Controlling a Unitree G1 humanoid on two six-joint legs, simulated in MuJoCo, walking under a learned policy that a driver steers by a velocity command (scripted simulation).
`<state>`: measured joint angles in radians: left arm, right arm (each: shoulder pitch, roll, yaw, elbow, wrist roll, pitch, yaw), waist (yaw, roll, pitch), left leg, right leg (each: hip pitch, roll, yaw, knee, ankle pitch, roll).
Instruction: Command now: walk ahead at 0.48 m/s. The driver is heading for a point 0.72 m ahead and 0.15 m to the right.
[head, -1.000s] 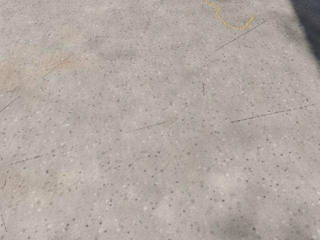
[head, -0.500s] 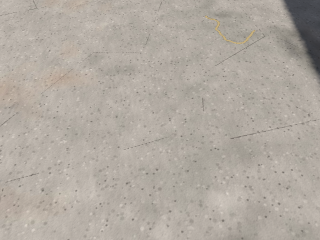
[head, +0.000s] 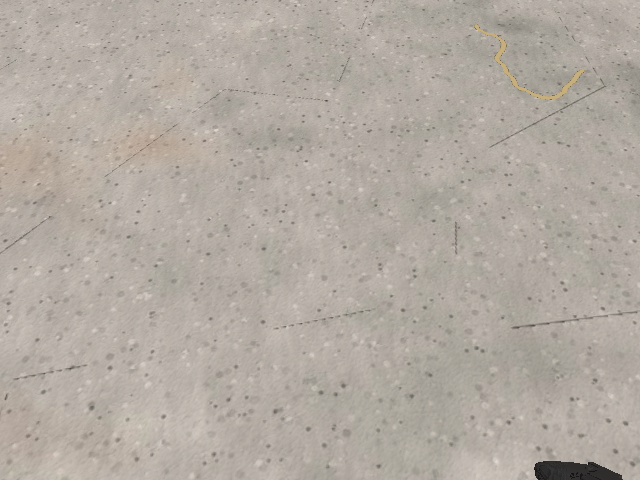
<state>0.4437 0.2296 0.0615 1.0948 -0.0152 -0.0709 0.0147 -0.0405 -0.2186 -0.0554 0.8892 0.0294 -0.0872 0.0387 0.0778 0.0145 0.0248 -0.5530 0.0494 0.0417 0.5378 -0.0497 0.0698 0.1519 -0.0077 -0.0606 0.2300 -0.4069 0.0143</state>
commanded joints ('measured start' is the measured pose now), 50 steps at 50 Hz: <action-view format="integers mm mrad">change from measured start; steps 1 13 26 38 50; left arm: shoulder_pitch -49 -178 -283 -303 -301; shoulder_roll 145 70 129 212 194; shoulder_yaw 21 36 48 66 50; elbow -53 -139 -303 -406 -465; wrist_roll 5 -20 8 17 15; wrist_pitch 5 20 26 50 100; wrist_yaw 4 9 -71 2 28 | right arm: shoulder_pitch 307 251 247 210 196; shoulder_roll -203 -117 -218 -142 -156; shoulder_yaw -77 -27 -56 -37 -32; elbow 41 80 23 -92 -125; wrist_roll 0 -53 -7 -40 -25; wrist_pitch -11 -44 53 74 41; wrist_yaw -7 -34 -107 -101 -70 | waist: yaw -231 -59 -28 -101 -75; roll -110 37 71 -95 -184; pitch -143 25 -75 -168 -175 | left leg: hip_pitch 487 350 594 -4 179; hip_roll -40 196 213 -33 -65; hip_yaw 15 -77 151 -119 -115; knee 13 -428 20 503 57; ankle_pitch -43 35 729 -332 -239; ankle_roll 73 107 39 -134 -119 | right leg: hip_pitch -216 -829 -614 -417 -383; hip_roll -182 -140 24 -141 -114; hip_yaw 21 200 -40 388 521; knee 416 868 348 88 174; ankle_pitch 866 289 263 533 358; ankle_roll -111 -73 -115 -284 -208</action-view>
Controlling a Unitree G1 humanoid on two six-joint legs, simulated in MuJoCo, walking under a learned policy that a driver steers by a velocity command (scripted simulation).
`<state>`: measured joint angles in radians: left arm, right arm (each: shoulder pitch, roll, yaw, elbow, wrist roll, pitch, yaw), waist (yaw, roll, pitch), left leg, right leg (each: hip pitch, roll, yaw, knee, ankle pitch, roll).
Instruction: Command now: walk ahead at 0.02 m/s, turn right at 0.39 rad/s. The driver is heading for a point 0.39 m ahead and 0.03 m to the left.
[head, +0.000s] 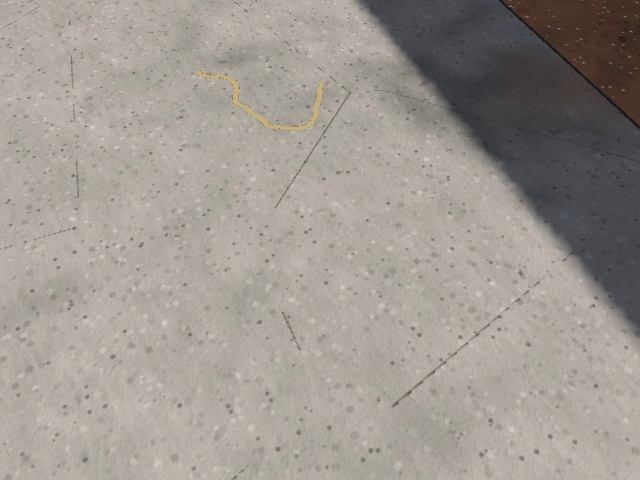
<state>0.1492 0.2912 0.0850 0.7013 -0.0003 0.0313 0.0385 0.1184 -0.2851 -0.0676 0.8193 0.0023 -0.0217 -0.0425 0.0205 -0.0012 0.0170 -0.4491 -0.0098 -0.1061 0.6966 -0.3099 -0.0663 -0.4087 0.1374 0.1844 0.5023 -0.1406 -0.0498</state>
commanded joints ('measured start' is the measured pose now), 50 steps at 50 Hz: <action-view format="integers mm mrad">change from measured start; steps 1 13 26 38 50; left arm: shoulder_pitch -10 -77 216 255 275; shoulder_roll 123 45 109 159 61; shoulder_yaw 20 -9 6 17 -19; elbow -74 -77 21 70 69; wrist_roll -6 -14 -5 -23 -4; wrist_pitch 3 -45 -114 -103 -36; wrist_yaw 6 -31 -44 -30 -1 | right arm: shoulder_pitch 71 137 41 -132 -22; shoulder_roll -86 -151 -123 -75 -76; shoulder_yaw -20 -28 -16 10 11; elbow -46 -51 -120 -204 -116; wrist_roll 0 4 26 14 -36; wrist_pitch -29 -10 -87 -83 -63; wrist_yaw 20 5 60 100 80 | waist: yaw -43 -90 38 22 34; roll -161 198 -140 -101 100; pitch -162 -4 65 82 -136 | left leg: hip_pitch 159 305 -500 -116 155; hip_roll -5 207 120 47 239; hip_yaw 53 -167 58 114 -50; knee -228 -495 387 -156 -402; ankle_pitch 105 -120 -60 327 676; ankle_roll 36 243 111 101 320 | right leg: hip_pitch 154 -137 524 370 44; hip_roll -237 -119 -431 -371 -230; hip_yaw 260 -186 251 -68 -114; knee -67 286 -334 -310 552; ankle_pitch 116 -231 -317 240 -296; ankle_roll -121 100 -199 -108 99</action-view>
